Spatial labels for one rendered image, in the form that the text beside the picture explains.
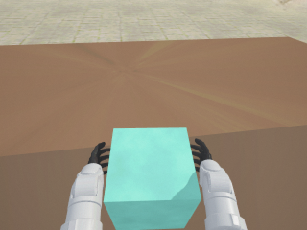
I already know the robot right hand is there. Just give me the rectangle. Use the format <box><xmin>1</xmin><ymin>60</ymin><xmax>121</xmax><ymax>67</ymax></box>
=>
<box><xmin>190</xmin><ymin>138</ymin><xmax>212</xmax><ymax>172</ymax></box>

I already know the robot right forearm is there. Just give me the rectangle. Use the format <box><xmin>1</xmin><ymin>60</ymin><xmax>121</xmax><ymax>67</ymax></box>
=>
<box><xmin>199</xmin><ymin>159</ymin><xmax>247</xmax><ymax>230</ymax></box>

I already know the carton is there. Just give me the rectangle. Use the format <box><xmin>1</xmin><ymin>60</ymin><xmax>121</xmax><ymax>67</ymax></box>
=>
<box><xmin>104</xmin><ymin>127</ymin><xmax>201</xmax><ymax>230</ymax></box>

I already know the robot left hand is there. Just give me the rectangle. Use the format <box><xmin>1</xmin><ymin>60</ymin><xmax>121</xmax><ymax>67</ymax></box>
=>
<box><xmin>87</xmin><ymin>142</ymin><xmax>111</xmax><ymax>175</ymax></box>

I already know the robot left forearm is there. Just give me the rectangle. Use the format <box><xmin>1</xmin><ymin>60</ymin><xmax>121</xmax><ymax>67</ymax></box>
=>
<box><xmin>60</xmin><ymin>163</ymin><xmax>104</xmax><ymax>230</ymax></box>

